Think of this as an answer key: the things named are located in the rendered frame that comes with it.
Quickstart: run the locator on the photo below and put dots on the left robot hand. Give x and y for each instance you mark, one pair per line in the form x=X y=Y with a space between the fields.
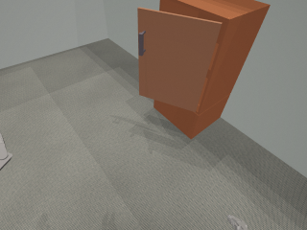
x=5 y=156

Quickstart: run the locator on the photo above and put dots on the cupboard door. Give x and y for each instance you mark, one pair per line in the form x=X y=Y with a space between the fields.
x=178 y=52

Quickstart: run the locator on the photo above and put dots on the handle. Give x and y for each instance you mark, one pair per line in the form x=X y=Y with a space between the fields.
x=141 y=49

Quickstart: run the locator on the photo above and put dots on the right robot hand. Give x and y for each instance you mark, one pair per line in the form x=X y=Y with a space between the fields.
x=238 y=224

